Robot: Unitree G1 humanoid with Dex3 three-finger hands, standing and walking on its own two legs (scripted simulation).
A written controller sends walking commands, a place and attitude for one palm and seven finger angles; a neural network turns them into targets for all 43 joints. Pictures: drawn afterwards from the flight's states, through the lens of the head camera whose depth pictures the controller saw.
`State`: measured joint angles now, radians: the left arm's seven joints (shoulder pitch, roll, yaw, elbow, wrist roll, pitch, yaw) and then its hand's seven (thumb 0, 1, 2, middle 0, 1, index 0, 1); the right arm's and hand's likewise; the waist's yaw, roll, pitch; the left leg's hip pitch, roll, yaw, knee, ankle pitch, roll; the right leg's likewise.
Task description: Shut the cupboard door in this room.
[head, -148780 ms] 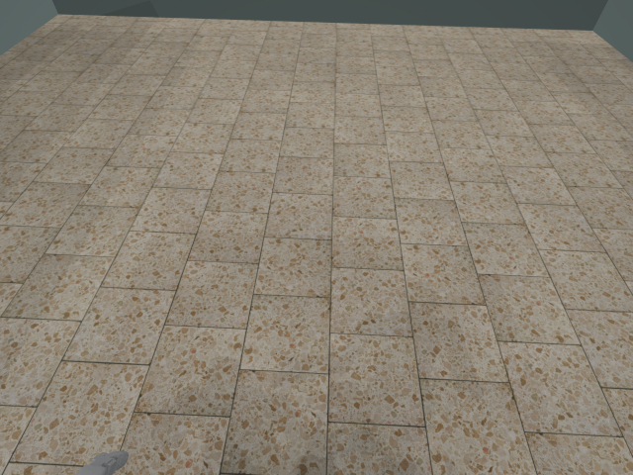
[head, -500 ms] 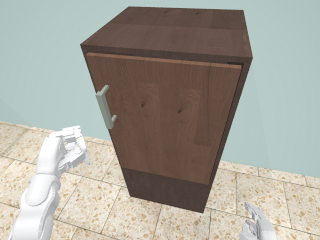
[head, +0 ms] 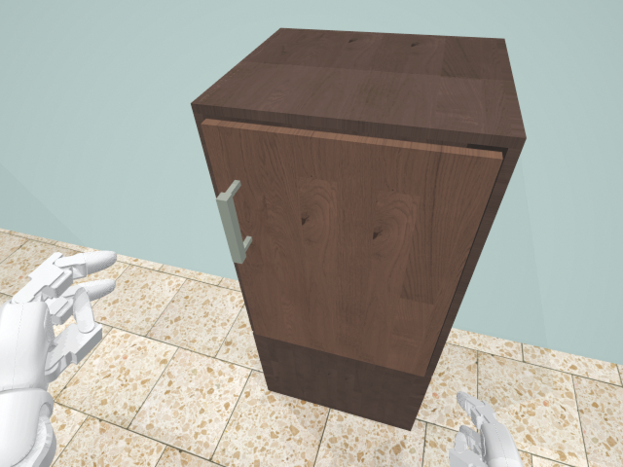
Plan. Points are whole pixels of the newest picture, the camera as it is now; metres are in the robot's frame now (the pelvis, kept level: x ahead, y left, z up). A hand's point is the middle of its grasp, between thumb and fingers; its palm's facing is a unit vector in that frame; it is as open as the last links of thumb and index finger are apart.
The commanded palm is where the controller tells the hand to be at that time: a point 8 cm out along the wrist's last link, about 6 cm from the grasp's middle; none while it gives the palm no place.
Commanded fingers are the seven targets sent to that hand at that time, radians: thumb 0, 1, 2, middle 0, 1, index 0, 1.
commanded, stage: draw the hand back to the body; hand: left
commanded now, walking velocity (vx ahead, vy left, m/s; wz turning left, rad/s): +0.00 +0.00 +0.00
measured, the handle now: (237, 223) +0.49 +0.19 +0.04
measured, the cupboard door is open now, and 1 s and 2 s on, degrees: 0 0 0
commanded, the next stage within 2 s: step back with the hand held close in 0.48 s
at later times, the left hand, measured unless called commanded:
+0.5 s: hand (94, 323) +0.20 +0.24 +0.16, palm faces +0.44 -0.80 -0.41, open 7.4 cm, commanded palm +0.15 +0.28 +0.18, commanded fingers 0.00 0.90 0.90 -0.20 -0.30 -0.20 -0.30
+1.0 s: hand (72, 330) +0.19 +0.26 +0.17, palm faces +0.37 -0.78 -0.51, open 7.4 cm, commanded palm +0.13 +0.30 +0.18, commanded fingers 0.00 0.90 0.90 -0.20 -0.30 -0.20 -0.30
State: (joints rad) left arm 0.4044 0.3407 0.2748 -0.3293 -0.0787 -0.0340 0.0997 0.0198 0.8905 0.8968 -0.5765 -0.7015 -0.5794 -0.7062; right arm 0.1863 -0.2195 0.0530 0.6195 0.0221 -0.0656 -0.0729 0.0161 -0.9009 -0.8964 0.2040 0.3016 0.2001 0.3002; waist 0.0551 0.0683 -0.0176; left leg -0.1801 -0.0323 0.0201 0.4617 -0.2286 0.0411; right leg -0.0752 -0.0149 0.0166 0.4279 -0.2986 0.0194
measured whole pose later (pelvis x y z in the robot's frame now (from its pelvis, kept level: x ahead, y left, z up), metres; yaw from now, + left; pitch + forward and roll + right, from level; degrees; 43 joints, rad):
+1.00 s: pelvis -0.01 +0.00 +0.00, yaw -1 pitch +1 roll -1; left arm 0.54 0.46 0.40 -0.46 -0.08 -0.11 0.12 0.02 0.88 0.90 -0.21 -0.30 -0.22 -0.30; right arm 0.16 -0.24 -0.01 0.55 0.03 0.07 -0.09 0.02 -0.90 -0.90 0.20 0.30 0.20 0.30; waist 0.00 0.05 -0.02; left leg -0.30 -0.01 0.03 0.51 -0.22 0.04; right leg -0.20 0.00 0.03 0.48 -0.29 0.02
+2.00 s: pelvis -0.26 +0.03 -0.02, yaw +0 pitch +1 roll -2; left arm 0.49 0.44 0.42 -0.59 -0.05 -0.24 0.16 0.02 0.88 0.90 -0.21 -0.30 -0.21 -0.30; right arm 0.19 -0.17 0.02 0.68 0.00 -0.09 -0.05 0.01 -0.90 -0.90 0.21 0.30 0.20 0.30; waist 0.08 -0.06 -0.07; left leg -0.54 0.04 0.10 0.76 -0.26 -0.03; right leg -0.16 0.02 0.05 0.58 -0.44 0.02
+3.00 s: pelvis -0.32 +0.08 -0.01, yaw -3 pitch +1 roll +0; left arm 0.52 0.38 0.40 -0.43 -0.04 -0.17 0.18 0.01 0.89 0.90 -0.21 -0.30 -0.21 -0.30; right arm 0.22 -0.20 0.02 0.67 0.00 -0.06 -0.05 0.02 -0.90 -0.90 0.21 0.30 0.20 0.30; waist 0.02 0.02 0.00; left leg -0.35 0.04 0.04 0.76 -0.42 0.00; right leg -0.24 0.01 -0.08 0.53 -0.30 -0.05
